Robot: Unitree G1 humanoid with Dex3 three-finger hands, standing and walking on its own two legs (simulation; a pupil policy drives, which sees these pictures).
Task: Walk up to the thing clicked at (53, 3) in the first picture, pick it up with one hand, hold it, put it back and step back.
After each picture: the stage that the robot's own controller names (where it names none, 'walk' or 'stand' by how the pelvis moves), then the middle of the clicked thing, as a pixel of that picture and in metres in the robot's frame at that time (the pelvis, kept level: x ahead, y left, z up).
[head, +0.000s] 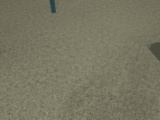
stand; (52, 4) +2.18 +0.35 -0.65
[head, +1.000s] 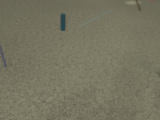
walk; (63, 22) +2.07 +0.13 -0.63
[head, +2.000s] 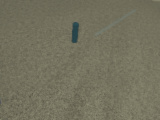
walk; (75, 33) +1.45 -0.01 -0.64
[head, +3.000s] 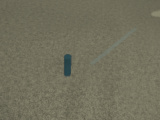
walk; (67, 65) +1.00 +0.06 -0.64
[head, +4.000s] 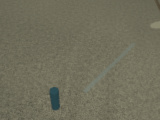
walk; (55, 99) +0.67 +0.16 -0.65
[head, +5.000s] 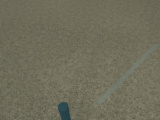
stand; (64, 114) +0.50 +0.14 -0.63
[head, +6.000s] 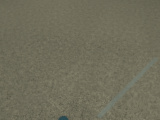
stand; out of the picture +0.45 +0.13 -0.66
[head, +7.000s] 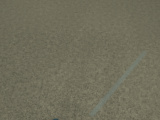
stand; out of the picture +0.41 +0.17 -0.64
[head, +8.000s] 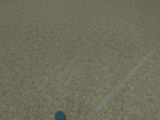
stand; out of the picture +0.46 +0.16 -0.64
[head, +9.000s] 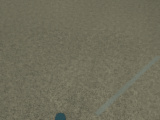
stand; out of the picture +0.44 +0.14 -0.64
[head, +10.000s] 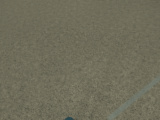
rise first; out of the picture +0.40 +0.14 -0.65
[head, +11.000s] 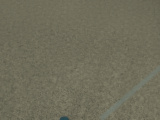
stand; out of the picture +0.42 +0.12 -0.65
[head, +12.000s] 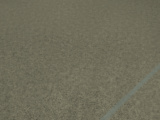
stand; out of the picture +0.39 +0.14 -0.66
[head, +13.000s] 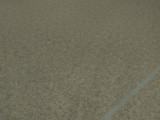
stand; out of the picture +0.40 +0.14 -0.66
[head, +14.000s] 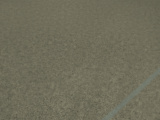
stand; out of the picture +0.40 +0.13 -0.66
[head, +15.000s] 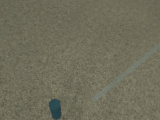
go down; (55, 110) +0.43 +0.12 -0.60
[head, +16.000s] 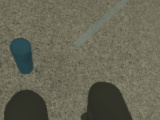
go down; (23, 59) +0.48 +0.18 -0.25
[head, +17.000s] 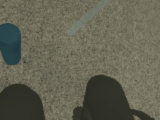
close in; (10, 48) +0.47 +0.20 -0.22
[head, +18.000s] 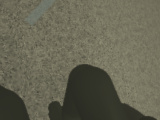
close; out of the picture +0.46 +0.24 -0.16
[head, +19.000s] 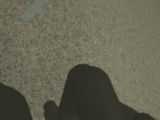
lift; out of the picture +0.44 +0.23 -0.16
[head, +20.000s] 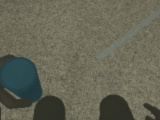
lift; (27, 85) +0.32 +0.18 +0.00
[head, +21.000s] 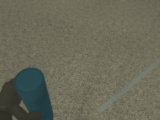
hold; (38, 101) +0.29 +0.14 +0.03
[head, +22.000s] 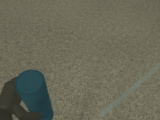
hold; (38, 101) +0.29 +0.14 +0.04
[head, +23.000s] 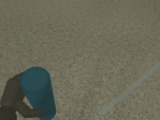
crouch; (42, 98) +0.29 +0.13 +0.04
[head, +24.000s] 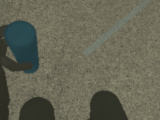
crouch; (26, 53) +0.44 +0.15 -0.04
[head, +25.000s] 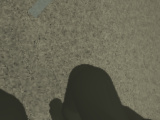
lower; out of the picture +0.43 +0.24 -0.18
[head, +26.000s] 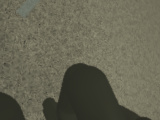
lower; out of the picture +0.45 +0.25 -0.17
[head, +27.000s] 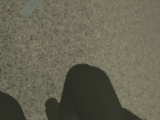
lower; out of the picture +0.44 +0.25 -0.17
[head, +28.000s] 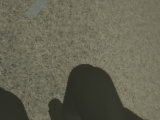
lower; out of the picture +0.43 +0.25 -0.17
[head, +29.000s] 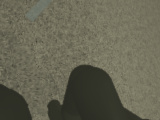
loosen; out of the picture +0.43 +0.23 -0.17
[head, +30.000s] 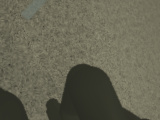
withdraw; out of the picture +0.43 +0.24 -0.17
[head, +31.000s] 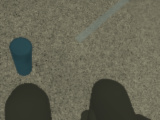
stand; (23, 59) +0.45 +0.20 -0.22
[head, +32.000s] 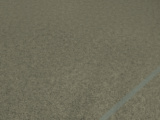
stand; out of the picture +0.38 +0.12 -0.59
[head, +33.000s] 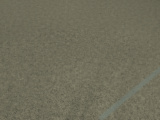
stand; out of the picture +0.40 +0.14 -0.60
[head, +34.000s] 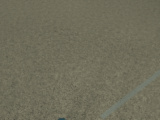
stand; out of the picture +0.40 +0.13 -0.61
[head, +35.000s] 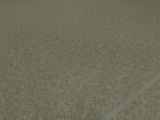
walk; out of the picture +0.42 +0.12 -0.65
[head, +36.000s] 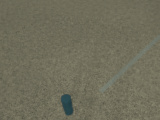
walk; (67, 105) +0.52 +0.13 -0.63
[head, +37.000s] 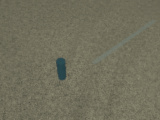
walk; (61, 69) +0.74 +0.13 -0.62
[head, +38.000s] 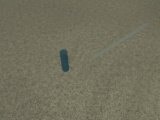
stand; (64, 61) +1.02 +0.17 -0.64
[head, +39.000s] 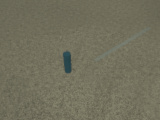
stand; (67, 62) +1.03 +0.13 -0.65
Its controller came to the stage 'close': yes
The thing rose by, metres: 0.69
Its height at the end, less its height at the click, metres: +0.00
